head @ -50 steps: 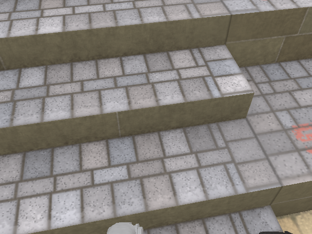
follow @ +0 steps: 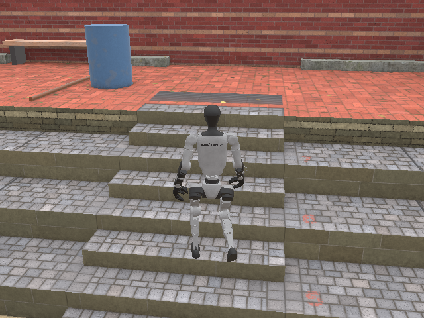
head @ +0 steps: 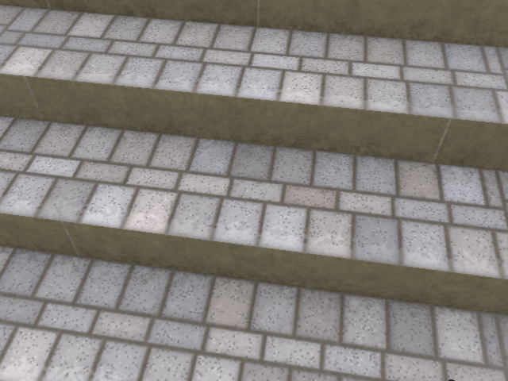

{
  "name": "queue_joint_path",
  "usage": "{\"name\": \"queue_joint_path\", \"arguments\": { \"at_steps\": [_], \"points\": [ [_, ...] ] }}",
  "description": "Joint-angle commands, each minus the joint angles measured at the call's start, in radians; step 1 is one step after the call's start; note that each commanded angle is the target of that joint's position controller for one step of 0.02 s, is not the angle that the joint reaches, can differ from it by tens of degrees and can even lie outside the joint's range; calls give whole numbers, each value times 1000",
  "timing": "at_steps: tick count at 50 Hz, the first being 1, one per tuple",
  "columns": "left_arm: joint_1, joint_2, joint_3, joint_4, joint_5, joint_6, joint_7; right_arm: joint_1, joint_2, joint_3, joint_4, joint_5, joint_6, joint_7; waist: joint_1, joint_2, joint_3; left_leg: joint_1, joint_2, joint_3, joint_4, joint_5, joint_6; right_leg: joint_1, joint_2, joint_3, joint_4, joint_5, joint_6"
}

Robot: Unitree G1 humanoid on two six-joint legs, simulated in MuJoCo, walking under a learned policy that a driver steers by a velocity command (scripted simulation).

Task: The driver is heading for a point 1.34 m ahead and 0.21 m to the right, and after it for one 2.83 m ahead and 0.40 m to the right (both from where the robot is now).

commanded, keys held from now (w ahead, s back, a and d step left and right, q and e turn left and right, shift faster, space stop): e+shift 0.24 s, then shift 0.76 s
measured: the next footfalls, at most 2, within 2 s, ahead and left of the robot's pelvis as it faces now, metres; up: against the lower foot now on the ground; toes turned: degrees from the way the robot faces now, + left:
right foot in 0.26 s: +0.13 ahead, -0.14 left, +0.00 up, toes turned -18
left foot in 0.66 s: +0.17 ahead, +0.11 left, +0.00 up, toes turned -20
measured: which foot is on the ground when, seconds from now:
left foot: down 0.00-0.26, up 0.28-0.64, down 0.66-1.00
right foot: up 0.00-0.24, down 0.26-1.00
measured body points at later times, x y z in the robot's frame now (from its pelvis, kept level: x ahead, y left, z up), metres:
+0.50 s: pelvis +0.10 -0.03 +0.06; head +0.10 -0.04 +0.51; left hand +0.34 +0.16 -0.02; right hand +0.19 -0.34 -0.03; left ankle +0.11 +0.11 -0.52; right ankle +0.09 -0.13 -0.67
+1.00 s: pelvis +0.13 +0.03 +0.06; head +0.14 +0.03 +0.51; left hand +0.33 +0.21 -0.07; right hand +0.18 -0.22 -0.05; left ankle +0.13 +0.12 -0.67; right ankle +0.09 -0.13 -0.67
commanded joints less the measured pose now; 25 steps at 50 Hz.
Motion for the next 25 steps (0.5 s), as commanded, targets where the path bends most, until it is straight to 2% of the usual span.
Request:
{"name": "queue_joint_path", "arguments": {
  "at_steps": [1,2,3,4,5,6,7,8,9,10,11,12,13,14,15,16,17,18,19,20,22,23,25],
  "points": [
    [70,-81,-36,-37,27,29,28,-127,115,4,-14,3,-54,-39,69,12,-101,284,254,-300,-507,288,196,-131,-128,-5,50,-176,-5],
    [8,-41,-26,-67,23,30,25,-80,86,-11,9,4,-62,-67,61,13,-119,333,247,-237,-513,291,182,-125,-154,-38,-62,-167,29],
    [-47,-31,-29,-87,21,28,15,-55,28,-33,4,0,-66,-95,32,47,-137,367,229,-186,-549,297,170,-93,-159,-57,-92,-170,52],
    [-131,-24,-36,-127,-3,18,-1,-41,-50,-63,21,-13,-70,-104,20,57,-133,398,237,-149,-603,293,150,-80,-172,-57,-183,-206,72],
    [-145,-34,-46,-139,-19,20,-31,-78,-144,-94,7,-9,-72,-102,36,54,-93,381,196,-21,-666,256,124,23,-156,-161,-450,-309,85],
    [-176,-8,-44,-143,-19,16,-50,-60,-198,-116,4,-10,-71,-99,5,72,-84,373,159,41,-679,181,86,132,-145,-188,-600,-336,94],
    [-153,12,-34,-122,-25,7,-72,-84,-240,-135,-31,-16,-79,-91,5,142,-32,326,172,78,-682,210,64,237,-137,-215,-594,-261,85],
    [-82,24,-33,-105,-34,3,-77,-166,-260,-146,-68,-55,-78,-86,37,138,-37,279,215,82,-671,269,76,335,-130,-199,-545,-39,65],
    [-52,37,-26,-99,-34,0,-78,-196,-266,-149,-92,-63,-82,-79,68,110,-16,310,252,84,-657,291,85,352,-136,-173,-612,13,44],
    [-33,52,-19,-99,-39,-2,-73,-202,-262,-150,-100,-55,-87,-75,78,80,7,375,274,88,-614,317,89,361,-143,-155,-744,44,23],
    [5,70,-6,-86,-38,-9,-60,-180,-251,-148,-91,-40,-88,-68,83,70,29,419,277,101,-548,298,85,411,-120,-175,-901,88,0],
    [36,111,18,-69,-26,-23,-41,-123,-221,-141,-69,-21,-83,-64,60,55,36,466,250,116,-446,220,60,462,-67,-203,-1046,100,-33],
    [17,175,43,-66,-9,-40,-14,-13,-135,-117,-43,-5,-75,-54,8,-53,45,439,172,153,-260,112,-9,525,-66,-133,-1157,378,-108],
    [54,351,89,-95,-14,-47,22,132,-37,-87,-83,-9,-64,-56,-65,-347,-57,202,-2,188,46,-352,-138,743,-306,263,-1159,1057,-385],
    [22,377,95,-133,-20,-67,23,204,-65,-77,-101,16,-63,-50,-64,-258,-200,98,-89,-39,193,-459,-176,865,-440,480,-1207,1009,-489],
    [11,309,94,-104,0,-68,21,32,-115,-87,-116,40,-47,-34,18,-195,-80,-24,-78,-122,425,-379,-170,761,-379,386,-1196,754,-372],
    [-61,254,78,-120,-13,-52,28,-21,-164,-102,-123,28,-30,-32,29,-163,-73,-67,-50,-161,632,-310,-154,662,-337,294,-1173,554,-303],
    [-161,166,43,-162,-25,-36,42,-2,-208,-119,-95,7,-28,-38,-10,-36,-43,-75,-4,-197,604,-207,-148,534,-323,247,-1192,430,-273],
    [-222,142,31,-190,-35,-10,59,3,-185,-107,-99,-18,-33,-38,-54,6,-21,-5,13,-194,562,-164,-143,402,-313,229,-1235,386,-273],
    [-244,135,28,-217,-27,12,71,17,-169,-99,-109,-25,-35,-37,-69,2,-33,49,5,-187,557,-128,-142,338,-302,220,-1258,355,-278],
    [-278,109,15,-271,-7,29,78,96,-162,-97,-89,-9,-25,-20,-74,-33,-97,100,-23,-178,650,-32,-162,302,-296,214,-1248,384,-303],
    [-266,97,5,-283,-3,27,75,115,-170,-101,-80,-5,-15,-10,-63,-31,-97,97,-34,-174,680,-4,-178,297,-288,194,-1238,422,-307],
    [-213,75,-10,-283,-16,14,75,118,-170,-99,-87,-14,-2,-5,-41,-18,-104,69,-28,-165,596,22,-204,361,-268,155,-1203,484,-284]
  ]
}}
